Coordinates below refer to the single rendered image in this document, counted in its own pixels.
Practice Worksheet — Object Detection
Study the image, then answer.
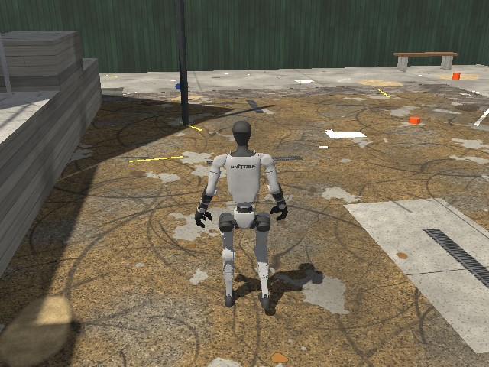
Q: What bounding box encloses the right robot forearm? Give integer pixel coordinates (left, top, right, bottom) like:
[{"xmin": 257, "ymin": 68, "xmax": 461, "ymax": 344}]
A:
[{"xmin": 272, "ymin": 183, "xmax": 287, "ymax": 209}]

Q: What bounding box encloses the robot left hand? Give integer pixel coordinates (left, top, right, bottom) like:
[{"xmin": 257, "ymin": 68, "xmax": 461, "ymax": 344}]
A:
[{"xmin": 194, "ymin": 210, "xmax": 212, "ymax": 228}]

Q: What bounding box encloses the robot left shin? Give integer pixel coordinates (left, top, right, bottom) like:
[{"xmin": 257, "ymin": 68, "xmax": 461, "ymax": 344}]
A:
[{"xmin": 222, "ymin": 249, "xmax": 234, "ymax": 297}]

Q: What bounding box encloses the right robot upper arm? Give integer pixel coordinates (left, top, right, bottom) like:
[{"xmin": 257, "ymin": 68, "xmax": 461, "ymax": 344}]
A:
[{"xmin": 258, "ymin": 153, "xmax": 280, "ymax": 194}]

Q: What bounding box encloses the robot right hand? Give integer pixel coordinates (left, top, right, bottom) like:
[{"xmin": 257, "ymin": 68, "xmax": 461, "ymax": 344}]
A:
[{"xmin": 270, "ymin": 206, "xmax": 288, "ymax": 221}]

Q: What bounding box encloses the left robot foot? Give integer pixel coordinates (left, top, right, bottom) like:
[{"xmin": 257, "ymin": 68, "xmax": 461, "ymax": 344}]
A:
[{"xmin": 224, "ymin": 288, "xmax": 235, "ymax": 307}]

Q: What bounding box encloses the left robot upper arm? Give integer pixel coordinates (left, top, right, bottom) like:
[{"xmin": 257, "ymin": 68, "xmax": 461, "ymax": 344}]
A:
[{"xmin": 205, "ymin": 154, "xmax": 227, "ymax": 196}]

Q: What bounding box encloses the left robot forearm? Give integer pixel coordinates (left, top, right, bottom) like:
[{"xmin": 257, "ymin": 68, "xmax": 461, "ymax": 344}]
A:
[{"xmin": 197, "ymin": 184, "xmax": 213, "ymax": 213}]

